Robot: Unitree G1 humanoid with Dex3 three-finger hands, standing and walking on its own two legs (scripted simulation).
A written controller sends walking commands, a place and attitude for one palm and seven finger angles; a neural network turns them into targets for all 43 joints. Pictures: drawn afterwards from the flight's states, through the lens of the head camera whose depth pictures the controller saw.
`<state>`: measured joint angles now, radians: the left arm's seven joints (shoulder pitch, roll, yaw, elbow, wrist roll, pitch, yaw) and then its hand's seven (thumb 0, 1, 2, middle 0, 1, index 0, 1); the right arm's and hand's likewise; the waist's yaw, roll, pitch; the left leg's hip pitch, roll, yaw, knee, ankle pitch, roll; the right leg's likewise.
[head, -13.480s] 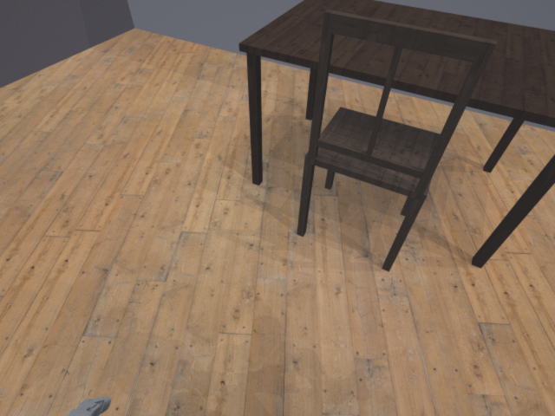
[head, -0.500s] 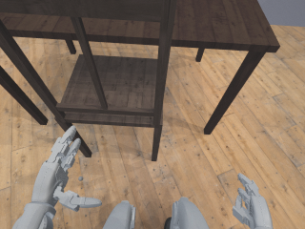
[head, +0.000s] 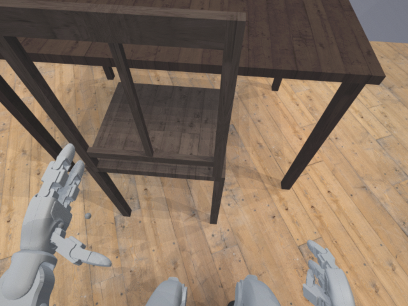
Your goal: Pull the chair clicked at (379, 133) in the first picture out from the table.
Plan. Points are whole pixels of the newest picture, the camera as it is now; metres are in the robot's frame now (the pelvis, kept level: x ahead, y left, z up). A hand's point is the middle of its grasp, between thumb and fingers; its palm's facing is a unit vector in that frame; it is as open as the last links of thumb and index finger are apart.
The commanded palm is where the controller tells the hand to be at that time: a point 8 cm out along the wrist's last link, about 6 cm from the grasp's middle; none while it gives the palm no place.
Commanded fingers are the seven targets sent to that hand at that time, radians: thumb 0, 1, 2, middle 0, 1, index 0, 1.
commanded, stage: raise the hand toward the chair's back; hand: left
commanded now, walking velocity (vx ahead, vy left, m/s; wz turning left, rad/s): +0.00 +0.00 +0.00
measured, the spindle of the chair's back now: (136, 111) +0.50 +0.19 +0.05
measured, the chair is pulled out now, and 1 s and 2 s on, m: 0.00 0.00 0.00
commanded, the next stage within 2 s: aim the fingers beside a spindle in 0.42 s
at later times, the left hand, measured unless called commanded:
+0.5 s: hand (98, 232) +0.23 +0.20 +0.05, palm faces +0.00 -1.00 -0.05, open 16.9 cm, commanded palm +0.21 +0.25 +0.06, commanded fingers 0.00 -0.50 0.30 -0.06 -0.08 -0.06 -0.08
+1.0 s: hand (111, 209) +0.27 +0.19 +0.04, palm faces -0.02 -1.00 -0.06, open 16.9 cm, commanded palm +0.25 +0.24 +0.04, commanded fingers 0.00 -0.50 0.30 -0.06 -0.08 -0.06 -0.08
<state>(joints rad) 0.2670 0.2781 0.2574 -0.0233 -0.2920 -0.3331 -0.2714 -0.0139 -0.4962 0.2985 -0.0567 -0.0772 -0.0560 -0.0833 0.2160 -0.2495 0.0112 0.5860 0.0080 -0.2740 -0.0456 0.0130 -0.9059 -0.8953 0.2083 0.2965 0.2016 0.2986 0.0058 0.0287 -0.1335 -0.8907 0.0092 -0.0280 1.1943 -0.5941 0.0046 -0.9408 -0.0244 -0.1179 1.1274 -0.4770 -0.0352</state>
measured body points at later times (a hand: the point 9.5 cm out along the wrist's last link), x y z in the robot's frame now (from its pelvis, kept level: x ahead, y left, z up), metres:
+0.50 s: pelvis -0.01 -0.01 +0.00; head +0.06 -0.01 +0.44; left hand +0.23 +0.25 +0.05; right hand +0.17 -0.24 -0.08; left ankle -0.01 +0.11 -0.65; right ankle +0.04 -0.10 -0.65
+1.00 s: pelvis -0.01 +0.00 -0.01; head +0.07 +0.00 +0.43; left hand +0.27 +0.24 +0.05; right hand +0.15 -0.25 -0.09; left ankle -0.01 +0.11 -0.65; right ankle +0.04 -0.10 -0.65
